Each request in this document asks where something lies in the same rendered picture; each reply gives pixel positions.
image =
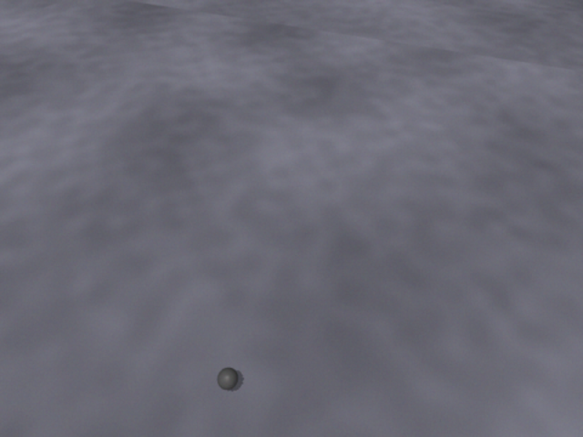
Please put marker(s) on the ball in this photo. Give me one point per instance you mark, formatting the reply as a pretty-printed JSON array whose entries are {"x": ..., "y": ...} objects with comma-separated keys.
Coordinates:
[{"x": 227, "y": 378}]

